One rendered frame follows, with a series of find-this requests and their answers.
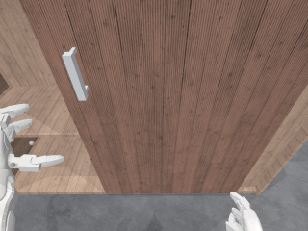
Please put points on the robot left hand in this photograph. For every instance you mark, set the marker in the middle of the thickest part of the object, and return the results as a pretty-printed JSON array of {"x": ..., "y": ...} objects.
[{"x": 27, "y": 162}]

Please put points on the robot right hand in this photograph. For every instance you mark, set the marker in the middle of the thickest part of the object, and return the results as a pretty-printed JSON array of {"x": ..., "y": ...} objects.
[{"x": 247, "y": 218}]

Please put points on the robot left forearm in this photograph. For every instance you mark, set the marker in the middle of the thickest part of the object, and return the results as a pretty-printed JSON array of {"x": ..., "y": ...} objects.
[{"x": 8, "y": 199}]

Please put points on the wardrobe door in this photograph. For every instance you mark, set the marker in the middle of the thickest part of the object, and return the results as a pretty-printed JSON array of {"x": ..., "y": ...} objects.
[
  {"x": 290, "y": 125},
  {"x": 184, "y": 95}
]

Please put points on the handle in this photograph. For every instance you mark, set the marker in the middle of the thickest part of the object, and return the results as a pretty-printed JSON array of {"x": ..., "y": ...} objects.
[{"x": 75, "y": 74}]

